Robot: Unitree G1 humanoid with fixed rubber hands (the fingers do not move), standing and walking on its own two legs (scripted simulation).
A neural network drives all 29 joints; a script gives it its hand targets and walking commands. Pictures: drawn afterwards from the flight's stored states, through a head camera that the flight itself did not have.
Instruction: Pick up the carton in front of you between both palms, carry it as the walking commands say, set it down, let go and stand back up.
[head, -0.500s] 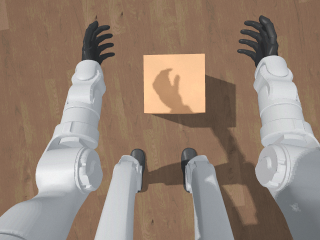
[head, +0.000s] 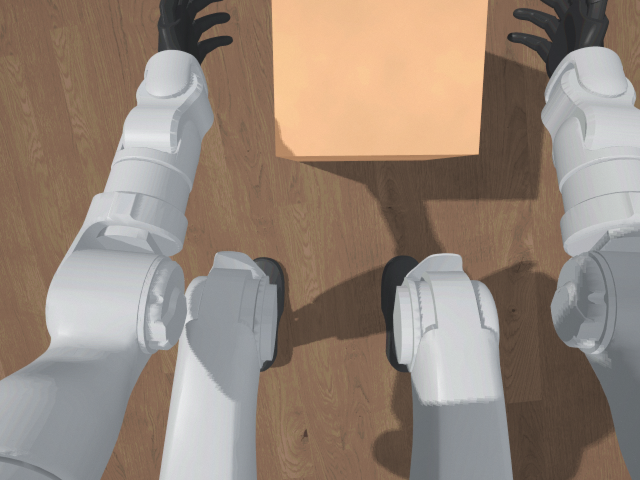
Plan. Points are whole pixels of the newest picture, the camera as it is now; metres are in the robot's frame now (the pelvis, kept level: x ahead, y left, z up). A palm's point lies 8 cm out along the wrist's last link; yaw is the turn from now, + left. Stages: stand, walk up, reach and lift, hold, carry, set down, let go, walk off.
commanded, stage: reach and lift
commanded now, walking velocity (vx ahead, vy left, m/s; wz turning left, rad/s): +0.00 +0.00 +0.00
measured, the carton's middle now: (367, 81) +0.52 -0.05 -0.29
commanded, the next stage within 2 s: none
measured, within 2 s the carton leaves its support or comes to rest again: leaves its support in 1.00 s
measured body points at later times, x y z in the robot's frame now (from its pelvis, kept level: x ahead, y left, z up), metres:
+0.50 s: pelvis +0.00 +0.00 -0.04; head +0.37 -0.02 +0.21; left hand +0.55 +0.13 -0.23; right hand +0.53 -0.23 -0.23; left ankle +0.11 +0.13 -0.38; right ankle +0.11 -0.13 -0.38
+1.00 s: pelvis +0.00 +0.00 -0.05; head +0.36 -0.03 +0.21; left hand +0.55 +0.11 -0.22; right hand +0.54 -0.20 -0.22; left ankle +0.11 +0.13 -0.38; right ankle +0.11 -0.13 -0.38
